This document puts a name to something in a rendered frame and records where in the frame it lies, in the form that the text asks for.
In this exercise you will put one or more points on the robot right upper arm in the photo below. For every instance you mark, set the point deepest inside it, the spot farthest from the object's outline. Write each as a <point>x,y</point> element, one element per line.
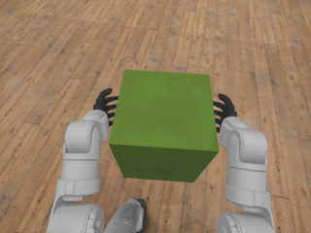
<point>235,222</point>

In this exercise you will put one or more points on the carton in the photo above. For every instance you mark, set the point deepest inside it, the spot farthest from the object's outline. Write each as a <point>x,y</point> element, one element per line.
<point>164,128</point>

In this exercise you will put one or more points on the left robot shin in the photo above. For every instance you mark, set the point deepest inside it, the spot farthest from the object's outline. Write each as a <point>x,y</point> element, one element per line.
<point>134,202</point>

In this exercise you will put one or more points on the robot left forearm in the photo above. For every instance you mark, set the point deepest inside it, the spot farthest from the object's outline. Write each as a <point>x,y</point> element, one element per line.
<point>81,153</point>

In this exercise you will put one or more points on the left robot thigh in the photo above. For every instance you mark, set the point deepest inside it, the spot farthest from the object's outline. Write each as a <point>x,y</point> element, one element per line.
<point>127,219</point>

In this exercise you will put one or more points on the robot right forearm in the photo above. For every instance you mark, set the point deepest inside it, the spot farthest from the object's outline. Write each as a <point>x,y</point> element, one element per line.
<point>246,185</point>

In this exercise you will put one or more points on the robot left upper arm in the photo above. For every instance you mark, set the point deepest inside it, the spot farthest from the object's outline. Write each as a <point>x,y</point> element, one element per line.
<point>77,218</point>

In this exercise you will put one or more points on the left robot hand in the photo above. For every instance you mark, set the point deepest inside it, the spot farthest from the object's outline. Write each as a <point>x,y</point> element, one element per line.
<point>101,103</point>

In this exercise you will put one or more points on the right robot hand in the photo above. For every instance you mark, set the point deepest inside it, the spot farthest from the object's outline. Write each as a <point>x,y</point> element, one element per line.
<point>228,110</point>

